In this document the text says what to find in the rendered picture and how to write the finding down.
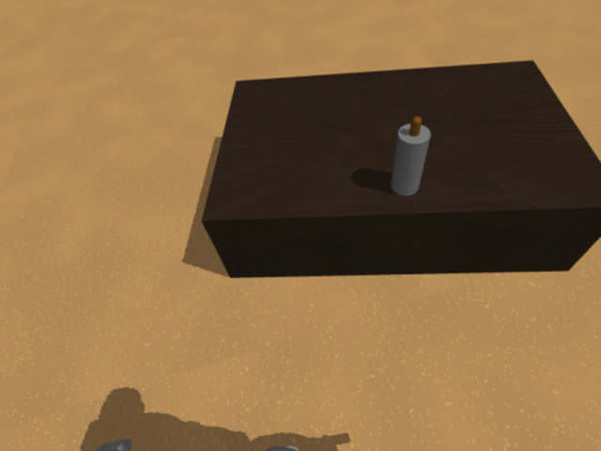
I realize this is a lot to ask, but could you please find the bottle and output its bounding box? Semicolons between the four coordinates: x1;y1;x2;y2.
391;117;431;195

